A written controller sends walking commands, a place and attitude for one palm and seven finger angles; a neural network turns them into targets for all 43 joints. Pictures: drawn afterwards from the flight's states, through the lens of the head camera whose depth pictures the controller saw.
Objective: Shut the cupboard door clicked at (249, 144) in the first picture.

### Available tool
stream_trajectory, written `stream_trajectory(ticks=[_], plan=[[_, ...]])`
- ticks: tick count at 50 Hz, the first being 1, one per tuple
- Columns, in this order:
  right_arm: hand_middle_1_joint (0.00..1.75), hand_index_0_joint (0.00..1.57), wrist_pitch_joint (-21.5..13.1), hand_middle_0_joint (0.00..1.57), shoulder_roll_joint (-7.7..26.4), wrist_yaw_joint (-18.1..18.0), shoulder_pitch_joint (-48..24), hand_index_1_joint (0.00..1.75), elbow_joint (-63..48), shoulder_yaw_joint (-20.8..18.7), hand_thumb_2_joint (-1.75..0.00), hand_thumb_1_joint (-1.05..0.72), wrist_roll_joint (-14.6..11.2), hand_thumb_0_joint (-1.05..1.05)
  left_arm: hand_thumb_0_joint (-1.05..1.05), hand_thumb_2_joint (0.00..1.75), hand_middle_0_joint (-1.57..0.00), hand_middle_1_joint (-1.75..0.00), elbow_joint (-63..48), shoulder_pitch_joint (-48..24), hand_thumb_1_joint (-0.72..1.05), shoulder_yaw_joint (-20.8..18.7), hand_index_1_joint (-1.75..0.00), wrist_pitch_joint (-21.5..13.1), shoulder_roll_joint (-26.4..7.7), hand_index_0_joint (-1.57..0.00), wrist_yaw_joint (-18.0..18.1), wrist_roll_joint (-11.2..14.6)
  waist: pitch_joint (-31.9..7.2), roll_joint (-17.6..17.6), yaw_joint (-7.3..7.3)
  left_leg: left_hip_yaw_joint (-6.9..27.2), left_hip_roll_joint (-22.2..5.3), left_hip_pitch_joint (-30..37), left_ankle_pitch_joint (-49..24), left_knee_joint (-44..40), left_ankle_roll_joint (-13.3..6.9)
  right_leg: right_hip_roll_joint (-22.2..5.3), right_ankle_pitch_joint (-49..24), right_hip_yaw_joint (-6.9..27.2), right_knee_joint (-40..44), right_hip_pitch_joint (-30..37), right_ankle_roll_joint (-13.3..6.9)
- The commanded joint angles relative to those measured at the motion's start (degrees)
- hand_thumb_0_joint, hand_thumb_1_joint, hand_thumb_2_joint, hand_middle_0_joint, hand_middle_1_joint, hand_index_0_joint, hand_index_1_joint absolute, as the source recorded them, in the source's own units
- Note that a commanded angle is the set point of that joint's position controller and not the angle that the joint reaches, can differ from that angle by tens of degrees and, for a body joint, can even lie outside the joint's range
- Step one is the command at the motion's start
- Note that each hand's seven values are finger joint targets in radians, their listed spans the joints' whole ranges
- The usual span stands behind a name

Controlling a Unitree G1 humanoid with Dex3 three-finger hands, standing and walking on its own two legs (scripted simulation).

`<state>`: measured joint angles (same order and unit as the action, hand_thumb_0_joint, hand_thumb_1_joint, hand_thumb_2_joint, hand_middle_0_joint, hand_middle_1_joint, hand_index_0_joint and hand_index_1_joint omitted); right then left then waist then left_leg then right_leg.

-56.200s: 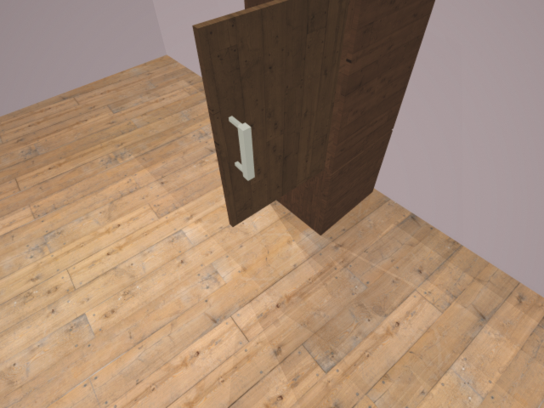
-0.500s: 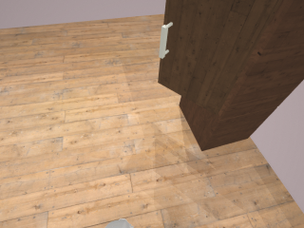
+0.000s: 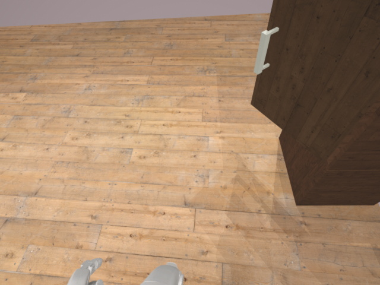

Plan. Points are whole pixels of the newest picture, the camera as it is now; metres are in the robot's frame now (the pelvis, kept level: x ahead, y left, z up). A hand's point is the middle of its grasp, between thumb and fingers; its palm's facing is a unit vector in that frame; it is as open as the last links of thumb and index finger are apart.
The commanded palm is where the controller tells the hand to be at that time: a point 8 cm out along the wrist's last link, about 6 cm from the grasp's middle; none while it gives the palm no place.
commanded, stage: walk to a spot facing it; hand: left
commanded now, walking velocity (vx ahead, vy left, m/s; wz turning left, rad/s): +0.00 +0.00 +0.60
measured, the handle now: (266, 51) +0.84 -0.24 -0.03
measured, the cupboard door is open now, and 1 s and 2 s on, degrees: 36 36 36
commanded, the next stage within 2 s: turn to face it in 1.90 s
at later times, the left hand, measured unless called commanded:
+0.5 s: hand out of the picture -0.03 +0.22 -0.18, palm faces +0.37 -0.89 -0.27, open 7.4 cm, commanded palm none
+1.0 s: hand out of the picture +0.00 +0.17 -0.15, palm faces +0.60 -0.77 -0.24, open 7.4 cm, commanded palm none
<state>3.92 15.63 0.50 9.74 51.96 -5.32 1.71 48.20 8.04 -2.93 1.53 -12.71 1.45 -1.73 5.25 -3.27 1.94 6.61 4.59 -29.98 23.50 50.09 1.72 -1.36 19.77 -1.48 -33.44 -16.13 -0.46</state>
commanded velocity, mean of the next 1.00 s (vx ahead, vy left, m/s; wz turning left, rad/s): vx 0.05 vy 0.00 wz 0.60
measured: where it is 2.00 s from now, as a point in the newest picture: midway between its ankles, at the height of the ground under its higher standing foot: (158, 265)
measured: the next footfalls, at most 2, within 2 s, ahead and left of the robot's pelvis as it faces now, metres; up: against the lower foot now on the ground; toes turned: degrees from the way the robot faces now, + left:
left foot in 0.38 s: +0.02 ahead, +0.12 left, +0.00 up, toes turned +21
right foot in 0.72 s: +0.15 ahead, -0.12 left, +0.00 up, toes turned +24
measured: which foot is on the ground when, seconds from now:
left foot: up 0.00-0.36, down 0.38-0.72, up 0.74-1.00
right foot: down 0.00-0.36, up 0.38-0.70, down 0.72-1.00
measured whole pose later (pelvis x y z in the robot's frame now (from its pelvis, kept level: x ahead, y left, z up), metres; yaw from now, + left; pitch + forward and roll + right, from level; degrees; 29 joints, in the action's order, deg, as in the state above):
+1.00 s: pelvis +0.04 -0.04 +0.01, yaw +39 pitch +1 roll +1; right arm 5.0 13.5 2.6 12.6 52.9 -4.1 1.7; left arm 48.4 12.2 -2.3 0.5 -10.5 0.8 -1.8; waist 5.0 0.5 2.3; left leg -2.6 -2.5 -24.1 25.5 56.8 3.0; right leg -8.1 16.1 -13.0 -29.4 -13.0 0.7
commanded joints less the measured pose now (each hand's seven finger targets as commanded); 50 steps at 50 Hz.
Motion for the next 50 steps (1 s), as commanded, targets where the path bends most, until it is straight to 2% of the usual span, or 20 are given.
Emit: stream_trajectory(ticks=[1, 3, 11, 13, 16, 17, 18, 19, 20, 22, 24, 32, 34, 35, 36, 37, 38, 39, 42, 50], plan=[[0.30, 0.20, -0.74, 0.20, 3.79, 0.61, 1.25, 0.30, -4.21, -0.99, -0.90, -0.90, -0.14, 0.00, 0.00, 0.90, -0.20, -0.30, -4.61, -0.84, 0.90, -1.86, -0.30, -1.60, -8.27, -0.20, 1.01, 0.36, -3.20, 12.09, 1.05, -3.11, -4.70, -6.17, 0.71, 22.10, 1.41, -16.46, -27.72, 8.77, 12.51, 5.66, -7.44], [0.30, 0.20, -0.60, 0.20, 3.06, 0.95, 0.22, 0.30, -4.96, -0.32, -0.90, -0.90, -0.49, 0.00, 0.00, 0.90, -0.20, -0.30, -3.96, 2.78, 0.90, -2.03, -0.30, -1.95, -8.45, -0.20, 1.06, 0.36, -5.87, 13.34, -0.15, -5.52, -4.58, -5.38, -0.22, 18.13, 2.03, -15.37, -37.31, 3.35, 10.02, 11.42, -6.48], [0.30, 0.20, -0.78, 0.20, 1.16, 1.19, -8.15, 0.30, -6.93, 1.33, -0.90, -0.90, -0.69, 0.00, 0.00, 0.90, -0.20, -0.30, -0.53, 13.95, 0.90, -3.39, -0.30, -1.70, -10.61, -0.20, 1.07, -0.11, -6.89, 15.08, -5.36, -11.19, -5.23, -1.73, 2.82, -1.13, 1.18, -17.85, -48.45, -0.40, 5.97, 21.62, -6.25], [0.30, 0.20, -1.01, 0.20, 1.29, 1.10, -7.91, 0.30, -7.06, 1.49, -0.90, -0.90, -0.90, 0.00, 0.00, 0.90, -0.20, -0.30, -0.33, 13.66, 0.90, -3.71, -0.30, -1.58, -10.88, -0.20, 0.98, -0.28, -6.78, 16.80, -5.16, -12.15, -5.18, 2.18, 2.62, -5.99, 0.26, -18.84, -48.15, -1.11, 4.78, 19.58, -6.36], [0.30, 0.20, -1.58, 0.20, 2.68, 0.97, -2.21, 0.30, -5.90, 1.03, -0.90, -0.90, -0.73, 0.00, 0.00, 0.90, -0.20, -0.30, -0.51, 11.65, 0.90, -3.97, -0.30, -1.62, -11.69, -0.20, 0.59, 0.11, -8.50, 14.38, -1.57, -13.57, -3.65, 14.53, -6.25, -19.19, -1.19, -17.92, -46.29, -5.52, -2.62, 13.57, -3.36], [0.30, 0.20, -2.05, 0.20, 5.18, 0.94, 2.67, 0.30, -4.62, 0.36, -0.90, -0.90, -0.47, 0.00, 0.00, 0.90, -0.20, -0.30, -0.89, 10.77, 0.90, -3.85, -0.30, -1.52, -11.21, -0.20, 0.41, 0.64, -11.06, 8.32, 1.39, -10.35, -6.25, 25.94, -19.56, -24.68, -2.58, -16.35, -38.14, -8.24, -11.52, 5.84, -0.61], [0.30, 0.20, -2.55, 0.20, 11.94, 0.52, 6.80, 0.30, -3.77, -1.39, -0.90, -0.90, -0.07, 0.00, 0.00, 0.90, -0.20, -0.30, -2.95, 10.05, 0.90, -3.04, -0.30, -1.22, -7.69, -0.20, -0.05, 1.16, -14.27, -9.70, 3.56, 10.09, -21.91, 38.40, -42.42, -25.13, -10.11, -7.92, -0.38, -10.17, -24.64, -11.99, 3.99], [0.30, 0.20, -2.12, 0.20, 14.50, -0.09, 10.04, 0.30, -2.72, -1.83, -0.90, -0.90, -0.94, 0.00, 0.00, 0.90, -0.20, -0.30, -5.35, 5.93, 0.90, -1.61, -0.30, -0.69, -6.16, -0.20, 0.28, 0.90, -14.39, -13.12, 4.79, 16.85, -29.06, 38.48, -62.01, -25.49, -16.70, -5.10, 19.41, -4.01, -32.05, -18.56, 4.50], [0.30, 0.20, -1.66, 0.20, 13.11, -0.32, 9.28, 0.30, -2.49, -1.25, -0.90, -0.90, -0.86, 0.00, 0.00, 0.90, -0.20, -0.30, -6.16, 3.47, 0.90, -1.88, -0.30, -0.14, -7.70, -0.20, 0.59, 0.54, -10.84, -4.77, 4.10, 11.05, -28.42, 33.04, -52.48, -25.61, -16.76, -6.63, 17.42, -0.64, -32.98, -17.24, 3.77], [0.30, 0.20, -2.17, 0.20, 10.59, -1.42, 2.98, 0.30, -4.58, -0.60, -0.90, -0.90, -0.26, 0.00, 0.00, 0.90, -0.20, -0.30, -4.45, 2.66, 0.90, -2.53, -0.30, 0.40, -7.47, -0.20, 0.44, 0.42, -6.77, -9.34, 2.24, 9.22, -22.57, 25.91, -44.52, -26.85, -14.26, -6.46, 11.55, 0.62, -32.15, -17.13, 4.61], [0.30, 0.20, -2.13, 0.20, 9.24, -1.62, -1.05, 0.30, -5.66, 0.05, -0.90, -0.90, -0.19, 0.00, 0.00, 0.90, -0.20, -0.30, -3.39, 3.59, 0.90, -2.66, -0.30, 0.97, -7.62, -0.20, -0.16, 0.52, -4.33, -8.24, 0.15, 6.56, -19.37, 20.16, -36.51, -28.22, -12.22, -5.49, 7.76, 1.24, -30.75, -14.68, 4.67], [0.30, 0.20, -1.67, 0.20, 9.93, -0.95, -3.12, 0.30, -6.74, -0.86, -0.90, -0.90, 0.11, 0.00, 0.00, 0.90, -0.20, -0.30, -3.76, 5.77, 0.90, -2.42, -0.30, 0.29, -5.81, -0.20, -0.95, 0.52, -4.85, -8.33, -1.81, 8.95, -14.49, 10.81, -19.09, -27.90, -9.63, 0.39, 1.86, -2.34, -9.93, -2.05, 4.57], [0.30, 0.20, -1.53, 0.20, 9.07, -0.77, -4.71, 0.30, -7.44, -1.06, -0.90, -0.90, -0.31, 0.00, 0.00, 0.90, -0.20, -0.30, -3.00, 9.77, 0.90, -2.82, -0.30, -0.41, -6.64, -0.20, -0.78, 0.53, -5.61, -6.02, -4.31, 8.71, -12.25, 5.67, -17.29, -23.29, -7.83, 1.00, -5.57, -2.98, 0.01, 6.60, 4.41], [0.30, 0.20, -1.63, 0.20, 7.09, -0.50, -4.34, 0.30, -7.78, -0.84, -0.90, -0.90, -0.84, 0.00, 0.00, 0.90, -0.20, -0.30, -2.75, 12.49, 0.90, -3.41, -0.30, -1.17, -9.41, -0.20, -0.49, 0.22, -7.04, 0.54, -5.84, 6.59, -8.31, 0.87, -10.51, -16.68, -5.30, -3.56, -6.59, 2.24, 8.40, 13.06, 3.50], [0.30, 0.20, -1.79, 0.20, 2.51, -0.33, -1.89, 0.30, -8.46, -0.42, -0.90, -0.90, -1.23, 0.00, 0.00, 0.90, -0.20, -0.30, -3.14, 12.78, 0.90, -4.26, -0.30, -2.01, -14.52, -0.20, 0.07, -0.65, -9.00, 17.97, -5.74, -2.87, -0.16, -5.79, 5.41, -0.94, -0.61, -19.95, -6.59, 19.93, 17.04, 16.40, -2.06], [0.30, 0.20, -1.55, 0.20, 4.01, -0.24, -2.48, 0.30, -8.75, -0.83, -0.90, -0.90, -0.69, 0.00, 0.00, 0.90, -0.20, -0.30, -3.87, 11.18, 0.90, -4.02, -0.30, -1.72, -15.85, -0.20, 0.23, -0.32, -7.85, 19.88, -5.49, -2.61, -1.34, -4.33, 13.22, 14.55, -0.42, -27.51, -8.53, 25.03, 18.87, 8.06, -7.53], [0.30, 0.20, -1.22, 0.20, 4.11, 0.21, -1.33, 0.30, -8.48, -0.78, -0.90, -0.90, -0.47, 0.00, 0.00, 0.90, -0.20, -0.30, -4.83, 7.68, 0.90, -3.23, -0.30, -1.58, -13.70, -0.20, 0.29, -0.10, -6.25, 13.07, -3.28, -0.51, -3.32, -3.39, 9.50, 21.10, -0.96, -25.30, -4.13, 19.68, 18.62, 3.29, -8.61], [0.30, 0.20, -0.79, 0.20, 3.86, 0.24, -0.57, 0.30, -6.87, -1.01, -0.90, -0.90, -0.33, 0.00, 0.00, 0.90, -0.20, -0.30, -5.49, 4.25, 0.90, -2.95, -0.30, -1.70, -11.17, -0.20, 0.53, -0.05, -5.42, 16.59, -1.66, -0.59, -4.32, -4.18, 6.20, 24.55, -0.53, -22.34, -3.20, 18.21, 18.82, 1.78, -7.44], [0.30, 0.20, -0.32, 0.20, 3.25, 1.19, 1.60, 0.30, -5.05, -0.46, -0.90, -0.90, -0.42, 0.00, 0.00, 0.90, -0.20, -0.30, -6.66, 0.20, 0.90, -2.00, -0.30, -1.51, -8.31, -0.20, 0.60, 0.09, -4.67, 16.15, 0.61, -4.59, -6.11, -1.70, -0.16, 22.84, 1.11, -16.81, -13.18, 2.87, 15.22, 2.01, -5.47], [0.30, 0.20, -2.10, 0.20, 1.03, 2.36, -4.92, 0.30, -6.32, 0.84, -0.90, -0.90, -0.57, 0.00, 0.00, 0.90, -0.20, -0.30, -1.20, 10.01, 0.90, -4.05, -0.30, -2.71, -11.80, -0.20, -0.23, -0.45, -5.40, 14.06, -5.41, -11.48, -7.93, 0.54, 6.39, -3.55, 0.00, -22.03, 0.41, 0.98, 17.24, 14.03, -6.51]])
